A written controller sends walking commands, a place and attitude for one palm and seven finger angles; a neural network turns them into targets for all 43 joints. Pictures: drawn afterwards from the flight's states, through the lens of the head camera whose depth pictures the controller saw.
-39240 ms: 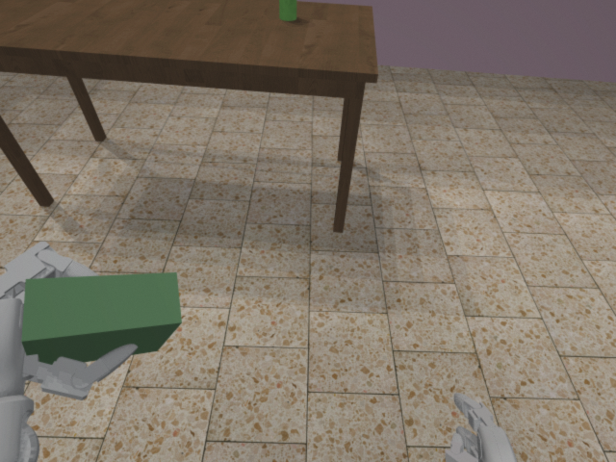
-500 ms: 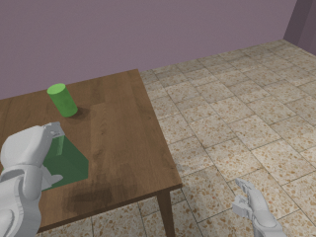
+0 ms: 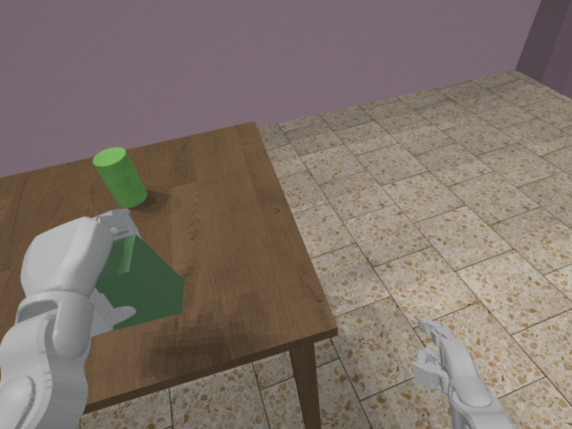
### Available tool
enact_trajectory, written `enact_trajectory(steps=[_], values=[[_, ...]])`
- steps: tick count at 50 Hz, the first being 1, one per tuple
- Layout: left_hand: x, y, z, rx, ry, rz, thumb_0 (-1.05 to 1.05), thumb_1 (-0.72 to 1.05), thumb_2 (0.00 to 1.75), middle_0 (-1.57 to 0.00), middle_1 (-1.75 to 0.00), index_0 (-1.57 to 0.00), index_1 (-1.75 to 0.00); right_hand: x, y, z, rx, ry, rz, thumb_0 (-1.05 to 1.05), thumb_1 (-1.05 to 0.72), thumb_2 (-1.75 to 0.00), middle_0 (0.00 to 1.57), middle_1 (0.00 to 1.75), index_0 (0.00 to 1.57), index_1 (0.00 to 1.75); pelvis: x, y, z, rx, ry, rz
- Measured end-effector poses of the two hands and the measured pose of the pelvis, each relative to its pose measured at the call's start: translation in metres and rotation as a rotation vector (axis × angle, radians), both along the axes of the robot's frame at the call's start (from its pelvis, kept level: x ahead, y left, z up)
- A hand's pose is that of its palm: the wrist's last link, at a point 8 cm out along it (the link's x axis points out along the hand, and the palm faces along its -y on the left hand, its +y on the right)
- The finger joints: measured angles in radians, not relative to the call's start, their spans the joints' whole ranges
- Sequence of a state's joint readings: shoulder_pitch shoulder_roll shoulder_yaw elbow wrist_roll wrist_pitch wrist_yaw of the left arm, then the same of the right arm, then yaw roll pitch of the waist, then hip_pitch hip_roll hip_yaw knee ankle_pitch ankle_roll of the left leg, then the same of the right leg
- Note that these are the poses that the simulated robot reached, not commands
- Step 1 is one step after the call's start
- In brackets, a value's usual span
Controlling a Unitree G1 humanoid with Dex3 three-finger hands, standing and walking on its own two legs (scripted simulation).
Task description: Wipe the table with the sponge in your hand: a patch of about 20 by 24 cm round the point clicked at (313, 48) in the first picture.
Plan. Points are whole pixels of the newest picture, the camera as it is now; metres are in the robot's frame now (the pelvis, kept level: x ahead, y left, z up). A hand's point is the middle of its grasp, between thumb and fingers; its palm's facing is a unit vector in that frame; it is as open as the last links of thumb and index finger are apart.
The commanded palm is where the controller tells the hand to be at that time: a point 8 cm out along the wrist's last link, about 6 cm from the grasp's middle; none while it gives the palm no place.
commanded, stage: bring the sponge back beside the body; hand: left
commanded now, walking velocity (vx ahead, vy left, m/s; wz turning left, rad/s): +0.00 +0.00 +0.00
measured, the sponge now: (125, 294) +0.22 +0.26 +0.11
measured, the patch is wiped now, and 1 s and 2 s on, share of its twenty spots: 1.00 1.00 1.00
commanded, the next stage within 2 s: step back with the hand held close in 1.50 s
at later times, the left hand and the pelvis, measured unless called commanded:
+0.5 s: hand (101, 288) +0.21 +0.26 +0.15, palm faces +0.13 -0.13 -0.98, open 9.5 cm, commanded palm +0.17 +0.27 +0.22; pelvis +0.00 -0.01 +0.00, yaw +0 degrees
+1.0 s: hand (92, 299) +0.20 +0.27 +0.14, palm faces +0.11 -0.11 -0.99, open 9.5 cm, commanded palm +0.16 +0.27 +0.21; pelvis +0.00 -0.01 +0.00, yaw +0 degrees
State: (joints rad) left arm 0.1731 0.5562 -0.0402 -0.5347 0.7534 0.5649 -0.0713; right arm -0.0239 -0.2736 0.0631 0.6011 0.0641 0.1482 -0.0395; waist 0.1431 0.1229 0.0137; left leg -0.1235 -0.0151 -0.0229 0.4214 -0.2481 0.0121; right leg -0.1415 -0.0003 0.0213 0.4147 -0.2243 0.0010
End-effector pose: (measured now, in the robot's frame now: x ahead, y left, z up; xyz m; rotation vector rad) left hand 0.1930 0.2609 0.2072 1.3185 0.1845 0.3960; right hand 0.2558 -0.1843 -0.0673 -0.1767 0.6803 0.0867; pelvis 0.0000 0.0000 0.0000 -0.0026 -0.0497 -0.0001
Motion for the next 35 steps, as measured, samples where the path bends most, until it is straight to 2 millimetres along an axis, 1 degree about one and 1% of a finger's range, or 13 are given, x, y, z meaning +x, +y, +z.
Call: enact_trajectory(steps=[4,10,14,18,21,25,30,35], values=[[0.001,0.0,0.001,0.029,-0.005,-0.006,-0.02,-0.5,1.1,-0.76,-1.41,-0.83,-1.38,-0.003,-0.003,-0.001,-0.007,0.011,-0.002,0.01,-0.9,-0.89,0.2,0.3,0.2,0.3,-0.001,-0.002,0.0,0.0,-0.005,-0.003],[-0.004,0.01,0.007,0.058,-0.016,0.047,-0.02,-0.5,1.1,-0.76,-1.41,-0.83,-1.38,-0.007,-0.011,-0.002,-0.001,0.019,-0.018,0.01,-0.9,-0.89,0.2,0.3,0.2,0.3,0.0,-0.005,0.0,-0.001,-0.005,-0.009],[-0.01,0.014,0.0,0.039,0.019,0.073,-0.02,-0.5,1.1,-0.76,-1.41,-0.82,-1.38,-0.008,-0.018,-0.003,-0.007,0.017,-0.028,0.01,-0.9,-0.89,0.2,0.3,0.2,0.3,-0.001,-0.006,-0.001,-0.001,-0.002,-0.004],[-0.014,0.009,-0.01,0.022,0.057,0.06,-0.02,-0.5,1.1,-0.76,-1.41,-0.82,-1.38,-0.008,-0.022,-0.004,-0.024,0.011,-0.032,0.01,-0.9,-0.89,0.2,0.3,0.2,0.3,-0.002,-0.006,-0.001,-0.001,-0.003,0.004],[-0.014,0.004,-0.013,0.034,0.068,0.035,-0.02,-0.5,1.1,-0.76,-1.41,-0.82,-1.38,-0.008,-0.023,-0.005,-0.033,0.009,-0.031,0.01,-0.9,-0.89,0.2,0.3,0.2,0.3,-0.002,-0.008,-0.001,-0.001,-0.006,0.006],[-0.013,0.001,-0.009,0.067,0.048,0.015,-0.02,-0.5,1.1,-0.76,-1.41,-0.83,-1.38,-0.008,-0.021,-0.004,-0.029,0.009,-0.027,0.01,-0.9,-0.89,0.2,0.3,0.2,0.3,-0.001,-0.01,-0.001,-0.001,-0.011,0.006],[-0.011,0.004,-0.004,0.082,0.027,0.035,-0.02,-0.5,1.1,-0.76,-1.41,-0.83,-1.38,-0.007,-0.019,-0.004,-0.006,0.004,-0.027,0.01,-0.9,-0.89,0.2,0.3,0.2,0.3,0.0,-0.011,-0.001,-0.002,-0.009,0.0],[-0.013,0.008,-0.011,0.058,0.064,0.063,-0.02,-0.5,1.1,-0.76,-1.41,-0.82,-1.38,-0.006,-0.02,-0.005,0.003,0.001,-0.029,0.01,-0.9,-0.89,0.2,0.3,0.2,0.3,0.002,-0.011,-0.001,-0.001,0.0,-0.002]])
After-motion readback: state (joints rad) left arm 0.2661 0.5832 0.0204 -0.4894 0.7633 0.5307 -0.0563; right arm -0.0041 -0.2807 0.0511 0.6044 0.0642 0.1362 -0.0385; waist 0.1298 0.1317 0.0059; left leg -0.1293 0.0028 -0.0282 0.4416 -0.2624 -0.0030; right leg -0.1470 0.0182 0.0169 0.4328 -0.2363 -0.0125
